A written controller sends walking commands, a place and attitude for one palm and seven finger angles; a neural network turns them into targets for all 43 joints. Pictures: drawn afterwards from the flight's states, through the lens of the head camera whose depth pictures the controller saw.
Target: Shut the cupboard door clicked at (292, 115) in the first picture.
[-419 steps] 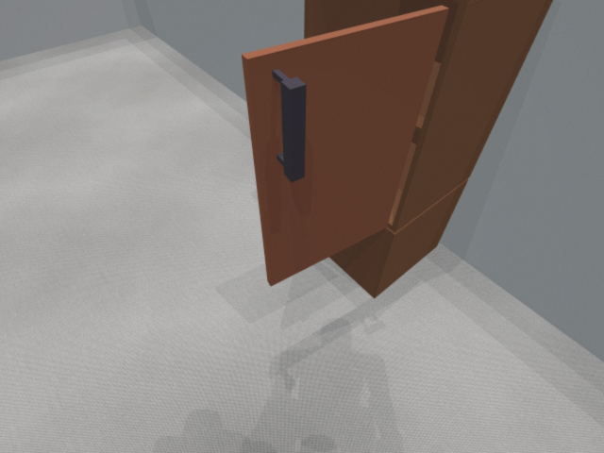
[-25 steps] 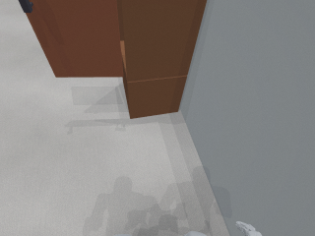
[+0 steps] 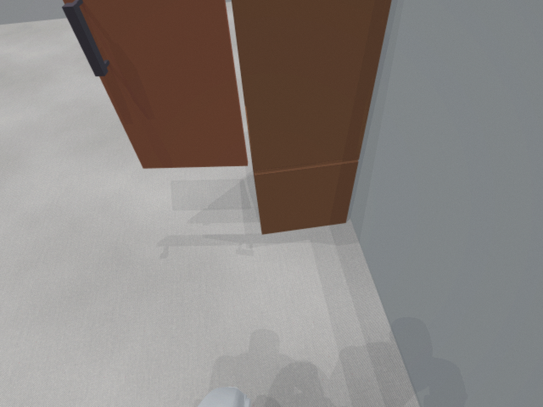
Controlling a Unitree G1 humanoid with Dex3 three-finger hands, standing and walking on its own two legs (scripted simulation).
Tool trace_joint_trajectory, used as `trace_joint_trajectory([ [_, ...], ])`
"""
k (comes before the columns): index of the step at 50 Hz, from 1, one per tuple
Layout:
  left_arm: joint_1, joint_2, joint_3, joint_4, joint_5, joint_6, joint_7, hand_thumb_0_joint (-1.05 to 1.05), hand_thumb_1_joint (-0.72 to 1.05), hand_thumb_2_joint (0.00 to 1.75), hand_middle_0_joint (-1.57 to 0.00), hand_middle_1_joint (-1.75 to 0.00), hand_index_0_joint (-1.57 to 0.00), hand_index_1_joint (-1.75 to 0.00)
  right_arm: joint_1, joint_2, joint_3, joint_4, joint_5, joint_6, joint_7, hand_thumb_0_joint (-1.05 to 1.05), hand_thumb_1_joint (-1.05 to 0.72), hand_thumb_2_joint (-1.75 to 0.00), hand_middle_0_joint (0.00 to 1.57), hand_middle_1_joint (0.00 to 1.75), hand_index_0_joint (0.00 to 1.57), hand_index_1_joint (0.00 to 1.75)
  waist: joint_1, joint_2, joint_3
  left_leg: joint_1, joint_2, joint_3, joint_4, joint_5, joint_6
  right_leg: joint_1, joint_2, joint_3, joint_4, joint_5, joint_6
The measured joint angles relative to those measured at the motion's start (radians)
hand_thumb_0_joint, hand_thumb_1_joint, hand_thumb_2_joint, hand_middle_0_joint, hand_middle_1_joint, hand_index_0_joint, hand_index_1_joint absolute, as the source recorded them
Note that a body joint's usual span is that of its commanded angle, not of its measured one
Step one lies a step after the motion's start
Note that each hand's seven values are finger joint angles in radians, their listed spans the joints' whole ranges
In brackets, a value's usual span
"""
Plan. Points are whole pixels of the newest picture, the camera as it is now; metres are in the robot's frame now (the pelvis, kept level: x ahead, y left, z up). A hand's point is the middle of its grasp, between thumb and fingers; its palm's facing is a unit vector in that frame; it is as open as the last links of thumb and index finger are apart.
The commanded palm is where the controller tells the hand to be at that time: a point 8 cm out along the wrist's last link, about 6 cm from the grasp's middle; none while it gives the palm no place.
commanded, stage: take the last steps up to it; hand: left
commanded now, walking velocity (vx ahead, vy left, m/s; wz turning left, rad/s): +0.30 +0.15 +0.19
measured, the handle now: (90, 38) +0.92 +0.50 +0.13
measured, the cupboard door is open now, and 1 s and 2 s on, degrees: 82 82 82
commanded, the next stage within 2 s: come to a stop and stand still in 1.02 s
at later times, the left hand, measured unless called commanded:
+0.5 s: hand (107, 393) +0.18 +0.32 -0.18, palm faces +0.16 -0.96 -0.21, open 7.4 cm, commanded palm none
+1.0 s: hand (125, 288) +0.37 +0.34 -0.17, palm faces +0.13 -0.97 -0.23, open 7.1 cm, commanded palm none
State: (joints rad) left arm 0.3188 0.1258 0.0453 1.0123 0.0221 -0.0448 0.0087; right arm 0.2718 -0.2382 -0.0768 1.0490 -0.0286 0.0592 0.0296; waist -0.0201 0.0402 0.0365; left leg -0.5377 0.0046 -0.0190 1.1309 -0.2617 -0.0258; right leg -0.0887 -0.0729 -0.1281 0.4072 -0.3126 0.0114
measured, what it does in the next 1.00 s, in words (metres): walks ahead: left foot, then right foot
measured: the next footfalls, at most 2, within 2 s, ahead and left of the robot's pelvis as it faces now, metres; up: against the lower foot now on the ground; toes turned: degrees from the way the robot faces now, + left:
left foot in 0.28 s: +0.22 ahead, +0.20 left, +0.00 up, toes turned +12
right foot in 0.82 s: +0.38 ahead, +0.04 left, +0.00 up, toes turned -4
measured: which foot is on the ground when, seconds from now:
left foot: up 0.00-0.26, down 0.28-0.82, up 0.84-1.00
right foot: down 0.00-0.28, up 0.30-0.80, down 0.82-1.00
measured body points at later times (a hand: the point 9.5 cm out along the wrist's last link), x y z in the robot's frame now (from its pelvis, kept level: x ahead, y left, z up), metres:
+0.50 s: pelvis +0.15 +0.13 -0.01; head +0.18 +0.13 +0.44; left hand +0.17 +0.37 -0.16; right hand +0.25 -0.10 -0.16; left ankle +0.18 +0.19 -0.74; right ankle +0.16 +0.00 -0.66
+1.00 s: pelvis +0.34 +0.16 +0.00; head +0.38 +0.15 +0.45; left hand +0.37 +0.39 -0.15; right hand +0.33 -0.08 -0.16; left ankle +0.32 +0.28 -0.68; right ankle +0.34 +0.04 -0.74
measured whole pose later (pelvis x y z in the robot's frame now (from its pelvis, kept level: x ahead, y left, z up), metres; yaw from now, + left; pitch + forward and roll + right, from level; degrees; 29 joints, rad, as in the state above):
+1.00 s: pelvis +0.34 +0.16 +0.00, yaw +4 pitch +0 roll +0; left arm 0.25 0.15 0.07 1.02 0.02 -0.07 0.03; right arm 0.32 -0.17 -0.04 1.09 -0.02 0.01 0.01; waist -0.02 0.02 0.07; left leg -0.47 0.05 0.03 1.01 -0.32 -0.02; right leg -0.18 -0.06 -0.13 0.42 -0.23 -0.01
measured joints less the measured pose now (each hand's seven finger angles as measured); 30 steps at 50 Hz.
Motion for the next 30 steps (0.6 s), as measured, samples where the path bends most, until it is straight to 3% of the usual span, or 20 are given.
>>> trace_joint_trajectory([
  [4,0.040,-0.006,-0.004,0.039,0.002,-0.018,0.000,0.01,0.91,0.90,-0.20,-0.30,-0.20,-0.30,-0.018,0.001,0.000,0.003,0.006,-0.008,0.004,0.01,-0.91,-0.90,0.19,0.30,0.20,0.30,0.004,-0.022,0.020,-0.049,0.040,0.016,-0.059,0.038,-0.017,0.067,-0.032,-0.030,-0.070,0.004,0.019],
  [7,0.067,-0.009,-0.005,0.061,0.007,-0.024,0.000,0.01,0.91,0.90,-0.20,-0.30,-0.20,-0.30,-0.044,0.002,0.006,0.007,0.009,-0.007,0.008,0.01,-0.91,-0.90,0.19,0.30,0.20,0.30,0.021,-0.030,0.036,-0.050,0.057,0.048,-0.167,0.041,-0.016,0.109,-0.057,-0.059,-0.084,-0.019,0.044],
  [13,0.117,0.008,0.002,0.106,0.013,-0.009,-0.001,0.01,0.91,0.90,-0.20,-0.30,-0.20,-0.30,-0.131,0.018,0.026,-0.025,0.011,-0.037,0.017,0.01,-0.91,-0.90,0.19,0.30,0.20,0.30,0.056,-0.063,0.062,0.063,0.024,0.125,-0.478,0.006,0.031,0.148,-0.126,-0.089,0.015,-0.131,0.112],
  [15,0.128,0.013,0.006,0.119,0.004,0.009,-0.008,0.01,0.91,0.90,-0.20,-0.30,-0.20,-0.30,-0.146,0.018,0.026,-0.054,0.005,-0.071,0.008,0.01,-0.91,-0.90,0.19,0.30,0.20,0.30,0.041,-0.057,0.060,0.092,0.013,0.134,-0.508,0.092,0.064,0.073,-0.148,-0.065,0.240,-0.193,0.086],
  [18,0.070,0.041,0.012,0.115,-0.004,0.046,-0.005,0.01,0.91,0.90,-0.20,-0.30,-0.20,-0.30,-0.153,0.044,0.028,-0.070,0.005,-0.094,-0.017,0.01,-0.91,-0.90,0.19,0.30,0.20,0.30,0.044,-0.078,0.072,0.113,-0.011,0.151,-0.442,0.016,0.098,-0.138,-0.104,0.077,0.705,-0.212,0.011],
  [20,0.021,0.051,0.019,0.094,0.000,0.050,-0.003,0.01,0.91,0.90,-0.20,-0.29,-0.19,-0.30,-0.136,0.057,0.035,-0.071,0.003,-0.097,-0.029,0.00,-0.91,-0.90,0.20,0.30,0.20,0.30,0.049,-0.078,0.061,0.165,-0.023,0.162,-0.493,0.004,0.103,-0.263,-0.077,0.088,0.848,-0.146,-0.012],
  [25,-0.089,0.048,0.022,0.010,0.010,0.036,-0.007,0.01,0.91,0.90,-0.20,-0.29,-0.19,-0.30,-0.067,0.064,0.033,-0.051,0.005,-0.108,-0.047,0.00,-0.93,-0.90,0.20,0.30,0.20,0.30,0.043,-0.062,0.028,0.301,-0.068,0.174,-0.677,0.050,0.127,-0.452,-0.058,0.055,0.795,-0.024,-0.016],
  [30,-0.153,0.031,0.018,-0.040,0.011,0.038,-0.015,0.00,0.91,0.90,-0.20,-0.29,-0.19,-0.30,0.016,0.058,0.034,-0.015,0.002,-0.103,-0.039,0.00,-0.93,-0.90,0.20,0.30,0.20,0.30,0.023,-0.045,-0.004,0.407,-0.104,0.175,-0.801,0.059,0.140,-0.493,-0.052,0.048,0.591,0.064,-0.009],
])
